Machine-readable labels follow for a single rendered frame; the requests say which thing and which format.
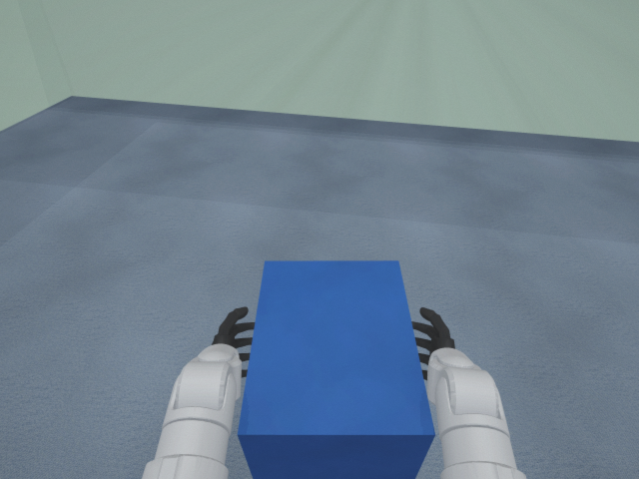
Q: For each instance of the robot left hand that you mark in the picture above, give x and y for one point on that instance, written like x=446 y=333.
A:
x=229 y=329

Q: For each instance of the robot left forearm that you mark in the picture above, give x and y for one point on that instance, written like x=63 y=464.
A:
x=199 y=418

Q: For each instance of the robot right forearm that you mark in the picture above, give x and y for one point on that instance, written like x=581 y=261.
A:
x=471 y=421

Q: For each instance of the robot right hand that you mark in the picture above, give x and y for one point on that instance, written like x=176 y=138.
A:
x=439 y=334

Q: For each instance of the carton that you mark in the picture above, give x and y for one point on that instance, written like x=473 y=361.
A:
x=334 y=387

